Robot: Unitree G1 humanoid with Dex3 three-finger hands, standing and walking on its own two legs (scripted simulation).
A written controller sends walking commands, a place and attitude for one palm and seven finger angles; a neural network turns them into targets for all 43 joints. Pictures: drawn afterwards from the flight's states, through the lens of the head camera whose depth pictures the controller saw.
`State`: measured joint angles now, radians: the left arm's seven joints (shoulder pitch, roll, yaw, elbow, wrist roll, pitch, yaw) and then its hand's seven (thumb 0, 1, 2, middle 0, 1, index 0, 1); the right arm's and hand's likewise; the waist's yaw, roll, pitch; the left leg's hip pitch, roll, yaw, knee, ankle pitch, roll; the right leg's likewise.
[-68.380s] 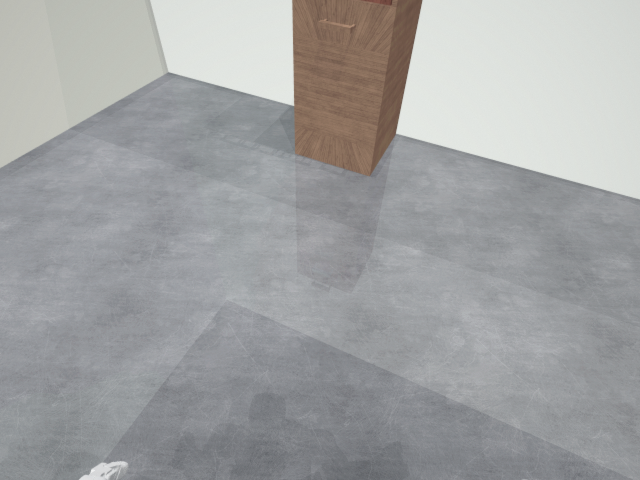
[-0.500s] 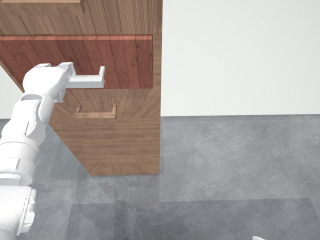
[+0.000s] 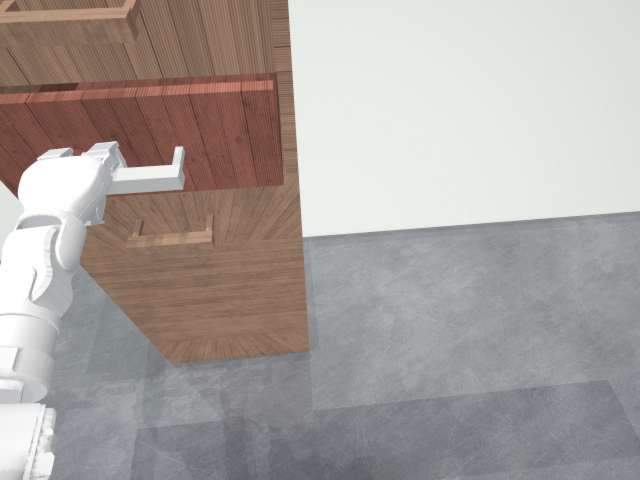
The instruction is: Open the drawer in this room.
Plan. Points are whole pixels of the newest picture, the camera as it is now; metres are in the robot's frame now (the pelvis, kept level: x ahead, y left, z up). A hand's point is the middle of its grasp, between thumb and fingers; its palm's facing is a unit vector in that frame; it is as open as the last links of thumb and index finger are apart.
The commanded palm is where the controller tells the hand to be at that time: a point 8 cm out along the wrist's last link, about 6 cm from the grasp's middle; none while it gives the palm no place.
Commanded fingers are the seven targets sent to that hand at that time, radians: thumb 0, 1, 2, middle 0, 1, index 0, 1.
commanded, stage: pull the drawer open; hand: left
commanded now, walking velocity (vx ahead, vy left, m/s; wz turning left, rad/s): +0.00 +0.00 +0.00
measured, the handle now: (129, 168) +0.48 +0.25 +0.12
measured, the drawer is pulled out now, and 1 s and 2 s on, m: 0.03 0.15 0.30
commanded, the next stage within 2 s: none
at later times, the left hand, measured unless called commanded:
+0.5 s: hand (79, 250) +0.37 +0.28 +0.10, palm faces -0.03 -0.01 -1.00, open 5.7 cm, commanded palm +0.35 +0.27 +0.16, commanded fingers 0.00 0.90 0.90 -0.40 -1.35 -0.40 -1.35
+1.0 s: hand (63, 307) +0.30 +0.28 +0.10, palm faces +0.05 -0.05 -1.00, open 5.7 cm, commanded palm +0.25 +0.26 +0.16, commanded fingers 0.00 0.90 0.90 -0.40 -1.35 -0.40 -1.35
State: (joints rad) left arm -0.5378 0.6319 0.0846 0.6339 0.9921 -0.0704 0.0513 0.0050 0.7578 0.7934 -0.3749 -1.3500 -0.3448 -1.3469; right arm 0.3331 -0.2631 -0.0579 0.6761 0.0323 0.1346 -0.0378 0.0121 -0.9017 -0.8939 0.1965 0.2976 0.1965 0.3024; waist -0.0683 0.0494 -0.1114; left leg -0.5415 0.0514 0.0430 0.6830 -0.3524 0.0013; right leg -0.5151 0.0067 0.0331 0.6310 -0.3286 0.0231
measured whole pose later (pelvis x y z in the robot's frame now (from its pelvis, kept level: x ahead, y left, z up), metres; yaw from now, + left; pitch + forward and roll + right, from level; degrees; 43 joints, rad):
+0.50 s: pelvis +0.00 -0.01 +0.01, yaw +4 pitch +8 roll -1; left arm -0.45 0.55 -0.06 0.45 0.98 0.02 0.00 0.01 0.73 0.79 -0.39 -1.35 -0.38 -1.35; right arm 0.12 -0.24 -0.01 0.64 0.03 0.08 -0.05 0.01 -0.90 -0.89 0.20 0.30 0.20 0.30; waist 0.03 0.05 -0.08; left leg -0.44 0.02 -0.01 0.64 -0.33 -0.01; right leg -0.40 -0.02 -0.02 0.60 -0.34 0.02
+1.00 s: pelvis +0.01 -0.01 +0.01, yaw +1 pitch +7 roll +0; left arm 0.09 0.54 0.10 -0.03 0.90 0.04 0.07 0.02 0.75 0.79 -0.32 -1.35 -0.35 -1.35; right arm 0.20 -0.27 -0.04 0.63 0.02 0.06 -0.03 0.02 -0.90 -0.89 0.19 0.30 0.19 0.30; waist 0.02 0.07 -0.09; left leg -0.37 0.03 0.03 0.61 -0.35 -0.01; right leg -0.35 -0.01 0.02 0.59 -0.35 0.02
